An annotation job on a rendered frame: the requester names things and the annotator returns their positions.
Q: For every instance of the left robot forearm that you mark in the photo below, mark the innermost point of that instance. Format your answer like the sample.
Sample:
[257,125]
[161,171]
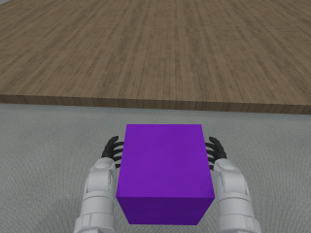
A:
[97,210]

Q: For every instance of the carton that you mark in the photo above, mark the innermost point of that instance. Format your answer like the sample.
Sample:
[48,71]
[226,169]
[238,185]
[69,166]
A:
[165,176]

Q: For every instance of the left robot hand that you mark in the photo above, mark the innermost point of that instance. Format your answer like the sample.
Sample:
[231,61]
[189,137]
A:
[110,152]

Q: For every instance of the right robot forearm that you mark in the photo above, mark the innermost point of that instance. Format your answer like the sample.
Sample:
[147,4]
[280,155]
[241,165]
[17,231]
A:
[234,199]

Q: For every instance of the right robot hand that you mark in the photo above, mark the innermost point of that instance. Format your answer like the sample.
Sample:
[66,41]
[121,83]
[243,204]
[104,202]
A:
[218,151]

